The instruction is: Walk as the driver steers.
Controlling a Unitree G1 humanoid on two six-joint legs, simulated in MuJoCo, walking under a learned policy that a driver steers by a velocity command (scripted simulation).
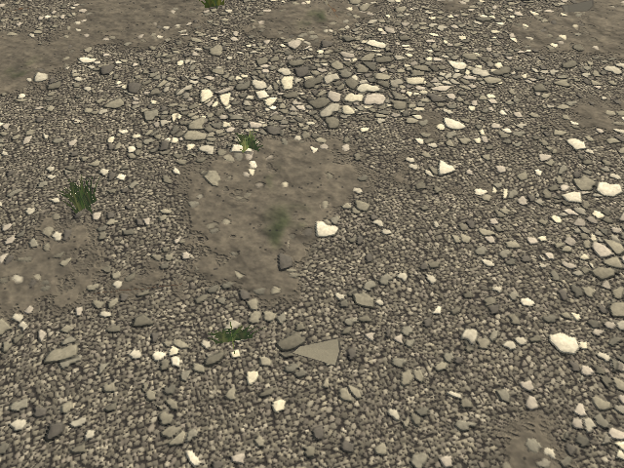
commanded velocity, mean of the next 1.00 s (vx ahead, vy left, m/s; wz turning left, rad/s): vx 0.49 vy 0.00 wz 0.04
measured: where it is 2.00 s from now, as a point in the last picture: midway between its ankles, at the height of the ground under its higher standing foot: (290, 261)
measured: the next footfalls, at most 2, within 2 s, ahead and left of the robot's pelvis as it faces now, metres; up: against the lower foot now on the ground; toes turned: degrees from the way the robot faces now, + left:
left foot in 0.28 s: +0.36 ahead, +0.14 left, +0.00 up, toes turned +2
right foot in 0.86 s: +0.66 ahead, -0.10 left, +0.00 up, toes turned -2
